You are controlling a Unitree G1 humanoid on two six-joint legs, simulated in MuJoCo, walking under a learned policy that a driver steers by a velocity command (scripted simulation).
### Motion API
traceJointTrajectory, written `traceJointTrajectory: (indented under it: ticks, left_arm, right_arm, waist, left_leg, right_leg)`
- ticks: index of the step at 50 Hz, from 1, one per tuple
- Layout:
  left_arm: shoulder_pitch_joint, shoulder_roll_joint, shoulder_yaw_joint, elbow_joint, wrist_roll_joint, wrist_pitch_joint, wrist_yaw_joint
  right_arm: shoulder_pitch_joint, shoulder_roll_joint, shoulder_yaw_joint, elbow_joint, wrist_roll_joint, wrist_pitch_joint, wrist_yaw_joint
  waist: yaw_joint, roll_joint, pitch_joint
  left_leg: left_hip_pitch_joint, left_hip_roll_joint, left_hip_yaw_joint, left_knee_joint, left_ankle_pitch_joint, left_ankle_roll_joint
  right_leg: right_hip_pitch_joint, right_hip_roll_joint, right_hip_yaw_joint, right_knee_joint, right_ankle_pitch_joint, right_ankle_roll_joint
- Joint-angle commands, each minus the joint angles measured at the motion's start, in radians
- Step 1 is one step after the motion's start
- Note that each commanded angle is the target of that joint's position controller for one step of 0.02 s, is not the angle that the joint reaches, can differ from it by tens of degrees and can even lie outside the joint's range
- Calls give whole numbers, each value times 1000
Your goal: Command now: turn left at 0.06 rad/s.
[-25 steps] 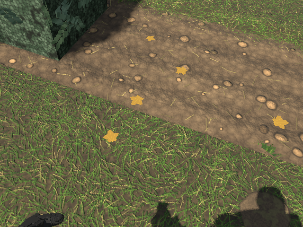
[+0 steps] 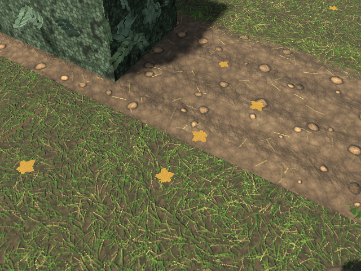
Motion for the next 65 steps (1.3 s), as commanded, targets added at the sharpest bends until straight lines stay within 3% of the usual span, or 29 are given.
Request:
traceJointTrajectory:
  ticks: [1, 10, 18, 19, 21, 23, 25, 26, 28, 29, 30, 31, 32, 34, 36, 39, 42, 45, 48, 51, 52, 53, 54, 55, 56, 57, 58, 61, 65]
  left_arm:
    - [-28, 111, 29, -59, 1, -5, 14]
    - [7, 102, 34, -10, -8, 1, 29]
    - [21, 106, 39, 37, -13, 11, 42]
    - [37, 97, 36, 51, -13, 14, 43]
    - [28, 97, 38, 58, -23, 12, 44]
    - [-22, 88, 35, 28, -36, -16, 36]
    - [-46, 78, 31, 10, -47, -56, 23]
    - [-18, 73, 30, 19, -50, -73, 14]
    - [142, 86, 42, 91, -49, -93, -2]
    - [241, 143, 60, 125, -41, -97, -4]
    - [355, 260, 90, 149, -39, -101, -14]
    - [356, 221, 72, 142, -22, -108, -23]
    - [273, 164, 54, 123, -19, -112, -22]
    - [202, 131, 42, 93, -24, -107, -19]
    - [222, 90, 25, 101, -19, -92, -17]
    - [278, 113, 26, 120, -23, -77, -2]
    - [277, 147, 30, 120, -21, -66, 15]
    - [306, 159, 32, 133, -28, -66, 20]
    - [305, 165, 38, 142, -37, -64, 21]
    - [273, 192, 50, 131, -31, -52, 22]
    - [259, 189, 49, 125, -25, -44, 23]
    - [258, 168, 37, 109, -16, -39, 24]
    - [366, 49, 3, 84, -5, -52, 17]
    - [400, 30, -6, 107, -37, -72, 14]
    - [289, 152, 29, 79, -71, -84, 14]
    - [204, 170, 35, 54, -79, -87, 17]
    - [173, 151, 36, 52, -67, -82, 23]
    - [235, 86, 40, 79, -52, -40, 25]
    - [145, 91, 49, 29, -43, -19, 30]
  right_arm:
    - [-32, -110, -21, -55, -3, -41, 4]
    - [22, -94, -8, -12, 10, -63, -3]
    - [42, -80, -2, 38, 13, -69, 0]
    - [63, -77, -2, 55, 14, -67, -1]
    - [80, -118, -15, 68, 25, -60, -5]
    - [110, -164, -26, 72, 36, -68, -7]
    - [95, -179, -31, 77, 44, -87, -8]
    - [74, -169, -29, 77, 47, -93, -7]
    - [5, -143, -20, 63, 48, -91, -2]
    - [-32, -97, -7, 41, 42, -95, -2]
    - [-47, -60, 1, 0, 41, -109, -8]
    - [-39, -111, -12, -9, 56, -126, -11]
    - [-7, -133, -21, 8, 69, -135, -3]
    - [-12, -119, -21, 28, 59, -143, 10]
    - [-45, -109, -27, 25, 44, -140, 24]
    - [-105, -69, -17, 5, 33, -131, 36]
    - [-216, -45, -1, -33, 36, -133, 39]
    - [-295, -59, 3, -56, 45, -137, 49]
    - [-327, -85, 0, -77, 47, -142, 61]
    - [-237, -141, -23, -59, 43, -146, 63]
    - [-101, -175, -44, -18, 43, -143, 56]
    - [79, -217, -63, 27, 40, -138, 45]
    - [216, -321, -85, 50, 13, -133, 37]
    - [230, -259, -67, 64, 19, -133, 45]
    - [140, -193, -47, 59, 30, -138, 45]
    - [58, -158, -36, 48, 30, -141, 42]
    - [-5, -128, -28, 50, 23, -147, 44]
    - [-61, -94, -25, 70, 5, -166, 48]
    - [-35, -131, -35, 108, 0, -178, 37]
  waist:
    - [-3, 122, -6]
    - [-12, 47, -18]
    - [-14, 29, -36]
    - [-16, 38, -56]
    - [-32, 97, -4]
    - [-57, 189, 88]
    - [-52, 210, 155]
    - [-32, 211, 150]
    - [49, 173, 82]
    - [82, 52, 46]
    - [100, -233, -3]
    - [89, -230, -6]
    - [40, -131, 44]
    - [19, -54, 51]
    - [22, -73, 27]
    - [35, -61, 20]
    - [54, -59, 54]
    - [70, -75, 88]
    - [47, -74, 104]
    - [-28, -95, 13]
    - [-100, -94, -75]
    - [-177, -70, -195]
    - [-151, 172, -374]
    - [-142, 294, -468]
    - [-136, 197, -260]
    - [-107, 138, -143]
    - [-70, 82, -76]
    - [-2, 118, -43]
    - [-3, 76, 18]
  left_leg:
    - [-108, 78, -80, -148, -22, 55]
    - [-86, 54, -57, -104, 86, 50]
    - [-66, 35, -31, -93, 148, 43]
    - [-57, 29, -27, -108, 54, 47]
    - [-77, 48, -83, -163, -270, 97]
    - [-69, 187, -284, -289, -516, 190]
    - [-79, 276, -403, -326, -463, 248]
    - [-64, 272, -376, -305, -383, 242]
    - [-156, 177, -228, -203, -220, 173]
    - [-241, 83, -101, -14, -96, 115]
    - [-403, -57, 62, 326, -107, 38]
    - [-524, -54, -23, 530, -260, 38]
    - [-575, 9, -59, 621, -200, 64]
    - [-602, 80, -22, 599, -29, 95]
    - [-555, 107, 17, 528, 71, 87]
    - [-559, 98, 70, 414, 140, 41]
    - [-507, 83, 92, 210, 257, 10]
    - [-416, 55, 110, 82, 354, 7]
    - [-401, 54, 84, 20, 351, 44]
    - [-242, 7, 112, 2, 270, 95]
    - [-69, -23, 135, -2, 256, 124]
    - [218, 44, 63, 23, 250, 165]
    - [611, 321, -348, -5, 110, 294]
    - [646, 432, -702, -215, -94, 358]
    - [473, 394, -577, -256, -162, 290]
    - [311, 358, -410, -278, -105, 249]
    - [171, 314, -291, -313, 3, 224]
    - [-2, 243, -83, -392, 145, 202]
    - [-5, 244, 44, -437, 239, 218]
  right_leg:
    - [65, -23, 11, -34, 6, -3]
    - [93, -29, 21, -24, 92, -1]
    - [120, -34, 27, -15, 147, -4]
    - [126, -18, 9, -9, 65, -5]
    - [37, 41, -56, 68, -215, -14]
    - [-124, 47, -99, 195, -268, -28]
    - [-178, -11, -59, 231, -229, -65]
    - [-150, -23, -56, 174, -226, -84]
    - [142, 0, -66, -10, -104, -102]
    - [268, -77, 94, -95, -134, -129]
    - [411, -271, 481, -264, -245, -245]
    - [438, -385, 706, -346, -247, -321]
    - [410, -378, 608, -317, -214, -301]
    - [399, -302, 406, -328, -115, -238]
    - [387, -237, 256, -343, 86, -199]
    - [377, -215, 154, -354, 275, -214]
    - [296, -198, 92, -387, 249, -210]
    - [237, -205, 65, -413, 199, -211]
    - [302, -251, 60, -391, 252, -197]
    - [375, -259, 33, -239, 602, -164]
    - [355, -224, 2, -74, 757, -144]
    - [197, -184, -9, 163, 673, -114]
    - [-169, -32, -50, 572, 175, -54]
    - [-328, 53, 74, 780, -358, -49]
    - [-417, -10, 104, 844, -312, -65]
    - [-413, -66, 71, 811, -216, -77]
    - [-369, -106, 57, 752, -142, -73]
    - [-240, -153, 57, 679, -50, -59]
    - [-369, -154, 89, 575, 96, -38]
Next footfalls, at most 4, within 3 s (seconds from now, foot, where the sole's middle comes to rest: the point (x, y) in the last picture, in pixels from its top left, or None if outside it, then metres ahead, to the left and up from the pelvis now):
1.06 left None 0.44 0.12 -0.77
1.58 right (220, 226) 0.67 -0.12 -0.77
2.06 left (167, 207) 0.75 0.08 -0.77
2.50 right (216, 255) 0.56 -0.11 -0.77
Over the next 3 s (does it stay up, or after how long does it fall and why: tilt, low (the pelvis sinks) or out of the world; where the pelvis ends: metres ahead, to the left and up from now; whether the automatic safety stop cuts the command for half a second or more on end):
stays up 0.60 0.00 0.00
